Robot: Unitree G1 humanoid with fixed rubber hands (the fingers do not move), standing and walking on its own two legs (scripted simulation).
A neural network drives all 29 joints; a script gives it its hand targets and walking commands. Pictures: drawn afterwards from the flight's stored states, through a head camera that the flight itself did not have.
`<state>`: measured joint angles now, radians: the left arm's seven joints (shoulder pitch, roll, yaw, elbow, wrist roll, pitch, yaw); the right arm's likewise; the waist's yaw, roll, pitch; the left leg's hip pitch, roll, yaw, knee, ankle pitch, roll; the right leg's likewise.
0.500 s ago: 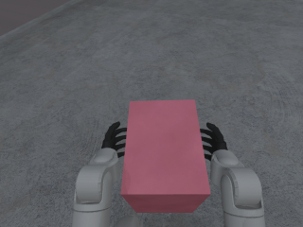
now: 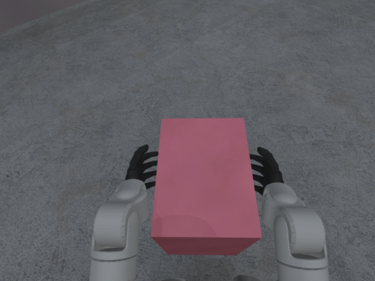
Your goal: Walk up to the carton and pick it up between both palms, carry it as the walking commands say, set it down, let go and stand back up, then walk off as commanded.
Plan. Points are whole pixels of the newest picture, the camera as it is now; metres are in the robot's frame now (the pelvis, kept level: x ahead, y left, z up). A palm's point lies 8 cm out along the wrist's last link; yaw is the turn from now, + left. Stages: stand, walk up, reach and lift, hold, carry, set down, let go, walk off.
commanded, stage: carry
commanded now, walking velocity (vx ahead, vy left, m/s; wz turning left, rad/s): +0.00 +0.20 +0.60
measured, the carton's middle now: (202, 193) +0.29 +0.00 +0.01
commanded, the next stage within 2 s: none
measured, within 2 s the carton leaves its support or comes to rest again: neither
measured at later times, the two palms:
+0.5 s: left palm out of the picture +0.17 +0.36 +0.07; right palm (140, 199) +0.24 +0.12 +0.08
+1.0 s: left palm out of the picture +0.09 +0.41 +0.11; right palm (97, 237) +0.17 +0.17 +0.10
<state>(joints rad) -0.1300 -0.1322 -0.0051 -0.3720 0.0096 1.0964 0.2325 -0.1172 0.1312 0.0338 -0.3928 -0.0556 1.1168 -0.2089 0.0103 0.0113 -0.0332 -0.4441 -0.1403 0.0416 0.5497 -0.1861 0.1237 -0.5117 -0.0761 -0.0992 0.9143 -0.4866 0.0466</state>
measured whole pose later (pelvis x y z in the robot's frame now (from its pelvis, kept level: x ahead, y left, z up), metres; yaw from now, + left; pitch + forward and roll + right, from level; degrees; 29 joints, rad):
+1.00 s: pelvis -0.11 +0.21 +0.01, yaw +20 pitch +5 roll +0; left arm -0.10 -0.13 -0.02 -0.33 0.03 1.14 0.23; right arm -0.08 0.13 0.03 -0.35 -0.04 1.15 -0.21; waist -0.01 0.04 -0.16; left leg -0.40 -0.10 0.09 0.36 -0.05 0.13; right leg -0.24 -0.03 -0.09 0.48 -0.33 0.01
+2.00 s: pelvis -0.17 +0.32 +0.00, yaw -7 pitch +5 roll +1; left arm -0.14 -0.13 -0.01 -0.32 0.04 1.14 0.22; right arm -0.09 0.13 0.02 -0.35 -0.03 1.14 -0.22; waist -0.01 0.03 -0.13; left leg -0.42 0.02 0.44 0.49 -0.19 0.16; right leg -0.27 -0.04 -0.18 0.58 -0.41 -0.06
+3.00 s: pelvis -0.14 +0.49 +0.03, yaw -41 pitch +4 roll +4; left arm -0.08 -0.13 -0.01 -0.39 0.04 1.09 0.20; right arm -0.09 0.13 0.05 -0.39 -0.02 1.11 -0.24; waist -0.01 0.01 -0.05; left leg -0.60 0.06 0.00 1.03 -0.34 -0.10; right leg -0.33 -0.05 0.01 0.44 -0.18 -0.03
